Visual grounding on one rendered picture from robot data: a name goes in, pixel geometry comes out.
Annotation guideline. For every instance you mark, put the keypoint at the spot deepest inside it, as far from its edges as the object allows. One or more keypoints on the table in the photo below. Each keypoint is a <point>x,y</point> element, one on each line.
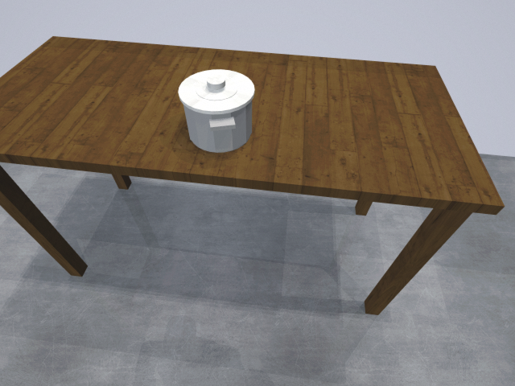
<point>350,129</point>

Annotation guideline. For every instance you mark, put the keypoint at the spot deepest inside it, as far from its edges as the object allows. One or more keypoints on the pot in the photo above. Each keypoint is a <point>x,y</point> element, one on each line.
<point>219,133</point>

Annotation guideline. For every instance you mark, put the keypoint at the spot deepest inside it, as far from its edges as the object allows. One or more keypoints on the lid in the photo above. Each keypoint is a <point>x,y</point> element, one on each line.
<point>197,96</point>

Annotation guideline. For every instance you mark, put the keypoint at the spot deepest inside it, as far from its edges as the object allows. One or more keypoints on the knob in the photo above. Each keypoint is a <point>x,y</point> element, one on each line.
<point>216,82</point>

